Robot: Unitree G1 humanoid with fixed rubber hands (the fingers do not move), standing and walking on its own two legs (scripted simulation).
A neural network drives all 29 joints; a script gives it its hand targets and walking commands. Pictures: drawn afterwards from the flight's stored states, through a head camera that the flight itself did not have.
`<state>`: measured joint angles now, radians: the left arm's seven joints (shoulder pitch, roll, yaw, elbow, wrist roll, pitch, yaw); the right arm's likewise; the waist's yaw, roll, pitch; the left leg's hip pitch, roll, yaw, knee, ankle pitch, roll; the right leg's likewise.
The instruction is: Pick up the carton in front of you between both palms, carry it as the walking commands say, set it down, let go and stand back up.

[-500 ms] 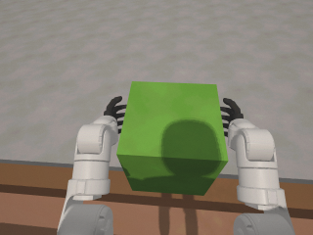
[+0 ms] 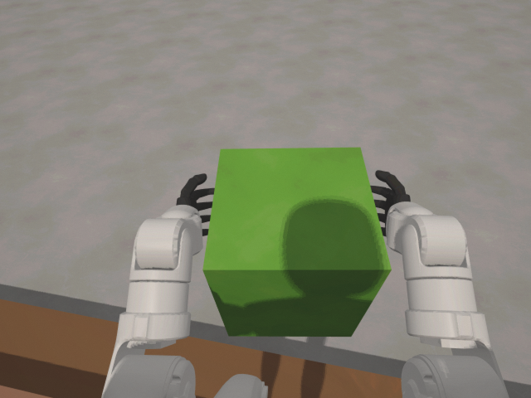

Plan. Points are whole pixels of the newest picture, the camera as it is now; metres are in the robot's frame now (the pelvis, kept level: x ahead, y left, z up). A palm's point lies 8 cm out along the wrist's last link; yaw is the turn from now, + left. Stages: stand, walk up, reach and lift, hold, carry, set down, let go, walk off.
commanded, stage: carry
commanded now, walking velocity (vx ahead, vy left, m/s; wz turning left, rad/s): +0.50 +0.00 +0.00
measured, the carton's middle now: (289, 248) +0.34 +0.03 +0.04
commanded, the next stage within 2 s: none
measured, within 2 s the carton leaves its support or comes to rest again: neither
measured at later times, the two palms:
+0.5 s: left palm (248, 147) +0.73 +0.16 -0.07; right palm (361, 160) +0.71 -0.14 -0.07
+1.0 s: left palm (259, 113) +1.10 +0.17 -0.20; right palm (339, 115) +1.13 -0.13 -0.21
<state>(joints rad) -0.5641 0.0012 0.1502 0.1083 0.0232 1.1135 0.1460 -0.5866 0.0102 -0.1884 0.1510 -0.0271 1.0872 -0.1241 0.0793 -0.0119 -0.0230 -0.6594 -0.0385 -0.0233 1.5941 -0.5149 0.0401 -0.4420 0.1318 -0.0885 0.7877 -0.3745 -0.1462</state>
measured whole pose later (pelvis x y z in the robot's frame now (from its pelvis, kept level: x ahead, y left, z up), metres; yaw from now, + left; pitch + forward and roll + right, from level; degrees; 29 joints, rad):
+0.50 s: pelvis +0.38 +0.04 -0.15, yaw +0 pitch +3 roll +1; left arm -0.53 -0.04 0.21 0.13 0.06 1.10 0.12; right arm -0.56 0.00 -0.14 0.19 0.01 1.08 -0.16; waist -0.10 0.00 -0.01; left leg -0.41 -0.11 0.09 0.85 -0.50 0.13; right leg -0.76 -0.02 0.06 1.27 -0.35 -0.02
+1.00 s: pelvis +0.77 +0.00 -0.26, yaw +0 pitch +5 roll +0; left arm -0.50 -0.03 0.18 0.04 -0.01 1.05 0.16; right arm -0.51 0.05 -0.20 0.02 -0.04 1.07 -0.15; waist 0.09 0.02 0.07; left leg -0.85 0.06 -0.02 1.21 -0.32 0.03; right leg -0.37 0.08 -0.09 0.64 -0.38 -0.12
